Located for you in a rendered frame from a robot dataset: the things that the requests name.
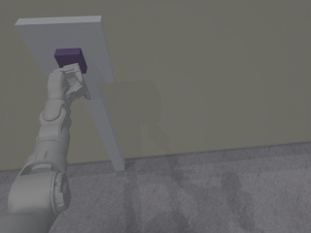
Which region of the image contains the robot left hand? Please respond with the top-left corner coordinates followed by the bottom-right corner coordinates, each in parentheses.
top-left (47, 63), bottom-right (90, 107)

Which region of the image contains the button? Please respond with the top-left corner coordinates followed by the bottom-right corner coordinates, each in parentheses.
top-left (54, 48), bottom-right (87, 74)

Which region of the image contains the robot left forearm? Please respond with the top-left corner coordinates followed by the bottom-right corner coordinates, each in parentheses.
top-left (8, 99), bottom-right (72, 214)

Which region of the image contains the left robot upper arm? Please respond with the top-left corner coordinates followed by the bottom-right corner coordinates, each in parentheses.
top-left (0, 170), bottom-right (71, 233)

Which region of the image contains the panel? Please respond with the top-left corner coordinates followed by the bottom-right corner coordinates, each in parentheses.
top-left (15, 16), bottom-right (125, 172)

